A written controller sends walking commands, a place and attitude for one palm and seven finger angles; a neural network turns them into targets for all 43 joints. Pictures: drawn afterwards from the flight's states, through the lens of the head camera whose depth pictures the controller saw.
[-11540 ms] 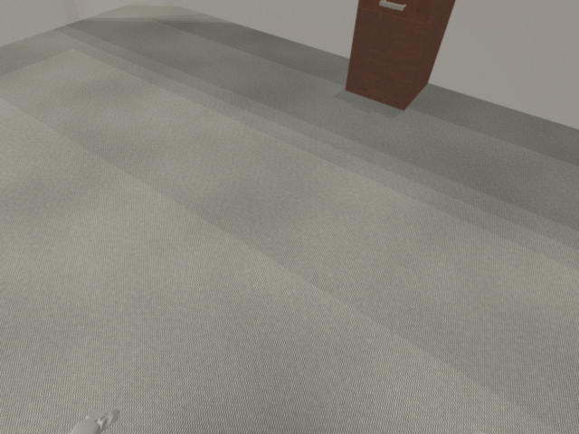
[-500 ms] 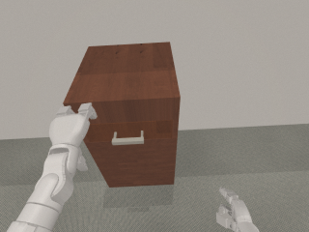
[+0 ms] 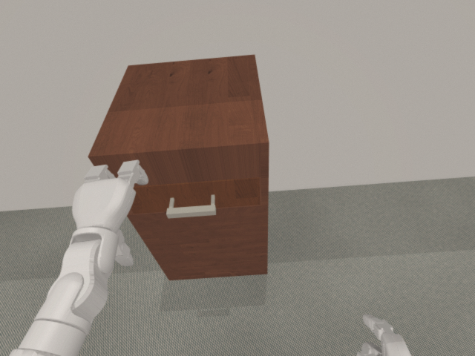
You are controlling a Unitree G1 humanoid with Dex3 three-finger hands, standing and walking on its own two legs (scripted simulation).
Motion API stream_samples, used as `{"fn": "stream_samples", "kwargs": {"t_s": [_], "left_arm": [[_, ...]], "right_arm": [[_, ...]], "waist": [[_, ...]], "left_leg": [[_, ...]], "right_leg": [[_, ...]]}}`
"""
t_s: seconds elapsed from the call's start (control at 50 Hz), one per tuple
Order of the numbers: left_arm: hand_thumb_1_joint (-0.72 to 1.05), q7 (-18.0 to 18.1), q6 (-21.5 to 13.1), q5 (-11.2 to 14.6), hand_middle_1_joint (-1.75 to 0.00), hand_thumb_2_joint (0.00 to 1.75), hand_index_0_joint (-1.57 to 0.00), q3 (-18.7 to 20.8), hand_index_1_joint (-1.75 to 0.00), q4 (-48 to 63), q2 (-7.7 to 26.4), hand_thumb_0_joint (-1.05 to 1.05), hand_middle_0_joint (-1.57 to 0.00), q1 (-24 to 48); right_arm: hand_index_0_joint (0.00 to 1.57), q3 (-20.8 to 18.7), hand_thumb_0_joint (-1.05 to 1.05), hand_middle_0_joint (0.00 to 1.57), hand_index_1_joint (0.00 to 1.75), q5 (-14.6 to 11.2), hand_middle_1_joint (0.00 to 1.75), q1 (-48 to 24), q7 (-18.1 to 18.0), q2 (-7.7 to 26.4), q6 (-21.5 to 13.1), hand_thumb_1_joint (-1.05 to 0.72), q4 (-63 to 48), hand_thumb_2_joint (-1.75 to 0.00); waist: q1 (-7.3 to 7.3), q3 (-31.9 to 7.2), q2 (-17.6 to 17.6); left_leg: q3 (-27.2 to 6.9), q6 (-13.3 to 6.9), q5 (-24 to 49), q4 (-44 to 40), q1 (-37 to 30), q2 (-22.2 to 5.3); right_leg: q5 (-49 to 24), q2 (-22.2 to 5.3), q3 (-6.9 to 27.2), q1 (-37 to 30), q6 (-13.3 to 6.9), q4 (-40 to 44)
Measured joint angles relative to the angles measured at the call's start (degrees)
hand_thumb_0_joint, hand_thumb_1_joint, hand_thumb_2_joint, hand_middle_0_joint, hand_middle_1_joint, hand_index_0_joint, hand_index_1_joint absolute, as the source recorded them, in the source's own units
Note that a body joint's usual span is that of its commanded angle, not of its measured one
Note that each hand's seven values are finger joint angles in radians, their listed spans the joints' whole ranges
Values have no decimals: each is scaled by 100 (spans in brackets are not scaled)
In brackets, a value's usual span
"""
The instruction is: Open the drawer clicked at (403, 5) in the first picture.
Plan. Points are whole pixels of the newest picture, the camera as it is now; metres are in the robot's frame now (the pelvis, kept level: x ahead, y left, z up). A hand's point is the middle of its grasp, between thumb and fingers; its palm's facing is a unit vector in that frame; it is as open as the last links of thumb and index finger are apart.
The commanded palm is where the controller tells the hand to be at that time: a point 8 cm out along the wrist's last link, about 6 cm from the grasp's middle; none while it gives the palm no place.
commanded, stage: move the hooked fingers above the handle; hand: left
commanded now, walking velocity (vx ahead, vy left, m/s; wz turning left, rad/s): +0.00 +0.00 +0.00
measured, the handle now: (192, 205) +0.51 +0.22 -0.18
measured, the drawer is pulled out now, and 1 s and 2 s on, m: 0.00 0.00 0.00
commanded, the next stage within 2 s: none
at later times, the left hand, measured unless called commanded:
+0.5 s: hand (147, 219) +0.35 +0.23 +0.01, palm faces -0.03 -0.04 -1.00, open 13.8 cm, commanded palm +0.33 +0.24 +0.06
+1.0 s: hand (170, 210) +0.42 +0.22 -0.06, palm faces -0.01 -0.04 -1.00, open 13.8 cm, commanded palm +0.40 +0.23 +0.00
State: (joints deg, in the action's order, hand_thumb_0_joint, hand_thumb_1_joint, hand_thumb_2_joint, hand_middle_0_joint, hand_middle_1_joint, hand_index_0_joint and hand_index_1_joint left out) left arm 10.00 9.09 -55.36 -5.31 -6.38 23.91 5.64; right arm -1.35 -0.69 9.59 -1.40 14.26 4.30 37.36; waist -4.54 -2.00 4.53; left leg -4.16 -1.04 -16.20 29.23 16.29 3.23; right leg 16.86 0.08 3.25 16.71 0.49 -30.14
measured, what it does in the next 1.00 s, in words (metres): stands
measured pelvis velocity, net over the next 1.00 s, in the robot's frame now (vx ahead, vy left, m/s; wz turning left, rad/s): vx -0.01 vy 0.01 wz -0.02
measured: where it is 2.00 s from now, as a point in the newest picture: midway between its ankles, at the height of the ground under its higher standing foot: outside the picture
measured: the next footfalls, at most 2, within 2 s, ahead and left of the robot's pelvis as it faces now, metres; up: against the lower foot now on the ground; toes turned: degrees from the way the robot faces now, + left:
none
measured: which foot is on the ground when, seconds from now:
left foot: down 0.00-1.00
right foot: down 0.00-1.00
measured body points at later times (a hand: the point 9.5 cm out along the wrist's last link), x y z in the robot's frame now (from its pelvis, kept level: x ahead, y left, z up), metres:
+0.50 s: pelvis +0.01 -0.02 -0.02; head +0.05 -0.05 +0.43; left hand +0.34 +0.23 +0.06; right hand +0.17 -0.28 -0.14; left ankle -0.01 +0.11 -0.74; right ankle -0.01 -0.13 -0.74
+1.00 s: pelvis -0.01 +0.01 -0.05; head +0.08 +0.01 +0.40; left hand +0.41 +0.22 -0.01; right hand +0.06 -0.26 -0.18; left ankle -0.01 +0.11 -0.74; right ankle -0.01 -0.13 -0.74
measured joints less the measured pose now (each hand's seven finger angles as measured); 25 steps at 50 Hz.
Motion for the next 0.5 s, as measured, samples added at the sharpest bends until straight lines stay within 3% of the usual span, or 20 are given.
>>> {"fn": "stream_samples", "kwargs": {"t_s": [0.08,0.18,0.34,0.5], "left_arm": [[-49,-161,98,20,-120,30,-32,-100,-120,-195,-71,-1,-32,37],[-49,-261,-180,-67,-120,30,-32,-50,-120,-612,-92,0,-32,103],[-49,127,-731,-274,-120,30,-32,236,-120,-1278,44,0,-32,388],[-49,444,-783,-358,-120,30,-32,155,-120,-2107,-48,-1,-32,953]], "right_arm": [[20,52,1,20,30,-13,30,-109,-58,-10,3,-91,-46,-90],[20,103,1,20,30,15,30,-220,-142,-38,-25,-91,-113,-90],[20,-66,1,20,30,51,30,-160,-247,14,-151,-91,-86,-90],[20,-198,1,20,30,48,30,13,-232,58,-166,-91,72,-90]], "waist": [[24,-63,27],[45,-104,-60],[36,-181,-189],[169,-341,-176]], "left_leg": [[-14,50,-9,-28,-35,-41],[-20,126,-74,65,57,-113],[-99,197,-265,489,553,-173],[-107,178,-448,944,1167,-130]], "right_leg": [[41,40,-15,3,-54,-49],[117,120,-27,133,-133,-203],[283,203,-122,587,-218,-568],[444,185,-145,1164,-183,-960]]}}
